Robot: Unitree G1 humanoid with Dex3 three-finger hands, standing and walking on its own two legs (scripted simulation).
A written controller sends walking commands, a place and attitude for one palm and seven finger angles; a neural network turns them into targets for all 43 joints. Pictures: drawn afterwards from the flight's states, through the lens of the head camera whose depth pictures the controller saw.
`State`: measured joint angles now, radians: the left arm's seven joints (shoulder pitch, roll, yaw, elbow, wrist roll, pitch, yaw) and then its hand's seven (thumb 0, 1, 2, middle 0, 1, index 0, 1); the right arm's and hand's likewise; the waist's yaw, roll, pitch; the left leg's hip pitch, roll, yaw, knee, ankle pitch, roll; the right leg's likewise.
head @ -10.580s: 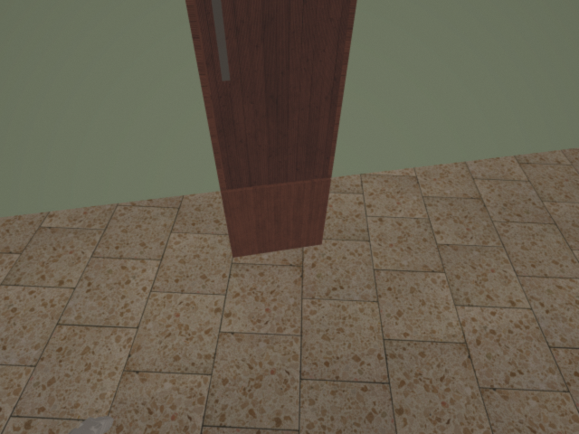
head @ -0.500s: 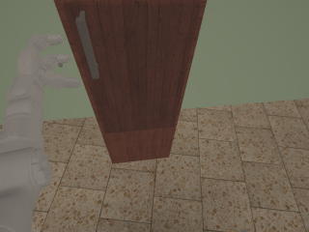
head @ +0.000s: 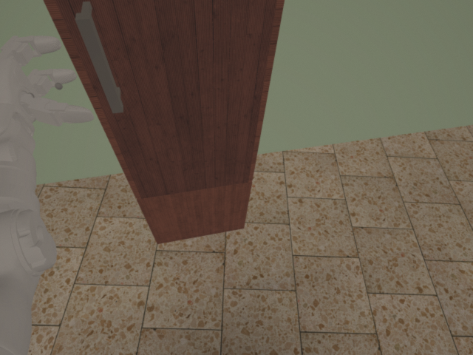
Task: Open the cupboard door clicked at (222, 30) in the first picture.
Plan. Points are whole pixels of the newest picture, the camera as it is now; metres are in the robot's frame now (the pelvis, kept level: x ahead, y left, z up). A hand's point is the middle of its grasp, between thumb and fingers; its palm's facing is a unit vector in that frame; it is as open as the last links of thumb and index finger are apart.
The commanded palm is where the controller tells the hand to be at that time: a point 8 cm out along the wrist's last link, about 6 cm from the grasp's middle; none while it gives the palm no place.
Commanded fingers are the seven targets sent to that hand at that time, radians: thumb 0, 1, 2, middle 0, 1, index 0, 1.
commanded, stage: slide the fingers in behind the handle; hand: left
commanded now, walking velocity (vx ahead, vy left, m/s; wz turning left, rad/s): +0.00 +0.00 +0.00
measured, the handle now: (103, 62) +0.57 +0.19 +0.16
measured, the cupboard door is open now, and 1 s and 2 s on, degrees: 0 0 0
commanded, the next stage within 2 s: close the thumb around the handle in 1.50 s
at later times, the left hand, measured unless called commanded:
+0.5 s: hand (81, 85) +0.51 +0.21 +0.17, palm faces +0.12 -0.99 +0.01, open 14.0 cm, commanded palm +0.48 +0.25 +0.16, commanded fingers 0.00 -0.50 0.30 -0.30 -1.20 -0.30 -1.20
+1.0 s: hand (110, 81) +0.52 +0.17 +0.17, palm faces +0.12 -0.99 +0.01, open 14.0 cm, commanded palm +0.49 +0.22 +0.16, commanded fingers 0.00 -0.50 0.30 -0.30 -1.20 -0.30 -1.20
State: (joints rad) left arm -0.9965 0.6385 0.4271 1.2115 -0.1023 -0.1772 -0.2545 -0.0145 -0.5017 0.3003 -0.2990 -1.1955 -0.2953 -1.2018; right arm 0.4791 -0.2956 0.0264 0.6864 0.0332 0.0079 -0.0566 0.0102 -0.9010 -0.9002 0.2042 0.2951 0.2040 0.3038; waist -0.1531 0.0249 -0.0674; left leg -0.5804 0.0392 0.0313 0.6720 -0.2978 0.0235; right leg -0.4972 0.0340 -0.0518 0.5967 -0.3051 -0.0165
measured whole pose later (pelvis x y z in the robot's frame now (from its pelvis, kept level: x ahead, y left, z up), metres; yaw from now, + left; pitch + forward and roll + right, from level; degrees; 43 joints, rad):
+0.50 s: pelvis +0.01 +0.01 +0.00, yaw +0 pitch +11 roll -2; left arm -0.97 0.49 0.37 1.11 -0.09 -0.15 -0.14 -0.01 -0.50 0.30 -0.30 -1.20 -0.30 -1.20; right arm 0.39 -0.26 0.03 0.64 0.02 -0.01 -0.03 0.01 -0.90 -0.90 0.20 0.30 0.20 0.30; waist -0.12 0.03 -0.09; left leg -0.56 0.03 0.04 0.68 -0.32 0.03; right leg -0.48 0.02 -0.05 0.61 -0.33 -0.01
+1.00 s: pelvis +0.01 +0.00 +0.00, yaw +0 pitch +12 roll -2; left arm -1.00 0.44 0.36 1.13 -0.08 -0.17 -0.07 -0.01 -0.50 0.30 -0.30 -1.20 -0.30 -1.20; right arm 0.44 -0.27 0.01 0.68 0.01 -0.01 -0.02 0.01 -0.90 -0.90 0.20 0.30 0.20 0.30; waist -0.14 0.04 -0.08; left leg -0.56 0.04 0.04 0.67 -0.31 0.02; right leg -0.49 0.03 -0.04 0.62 -0.33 -0.02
